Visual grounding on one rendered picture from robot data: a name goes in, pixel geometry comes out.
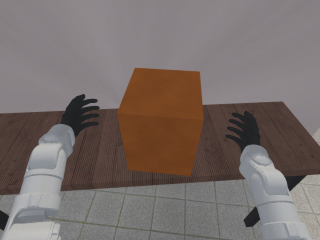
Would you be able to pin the robot left forearm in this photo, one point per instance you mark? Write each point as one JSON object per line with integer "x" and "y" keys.
{"x": 39, "y": 196}

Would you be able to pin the left robot upper arm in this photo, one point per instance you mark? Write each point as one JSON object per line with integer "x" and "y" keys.
{"x": 46, "y": 230}

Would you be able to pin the left robot hand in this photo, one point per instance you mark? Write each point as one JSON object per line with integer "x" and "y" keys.
{"x": 74, "y": 117}

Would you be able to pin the right robot hand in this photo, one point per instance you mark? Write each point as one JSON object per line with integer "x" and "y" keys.
{"x": 250, "y": 131}

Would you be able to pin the table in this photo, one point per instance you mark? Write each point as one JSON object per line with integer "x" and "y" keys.
{"x": 98, "y": 159}

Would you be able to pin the carton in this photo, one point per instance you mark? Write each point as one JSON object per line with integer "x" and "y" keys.
{"x": 161, "y": 119}

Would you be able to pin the robot right forearm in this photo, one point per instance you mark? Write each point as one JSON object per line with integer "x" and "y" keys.
{"x": 276, "y": 209}

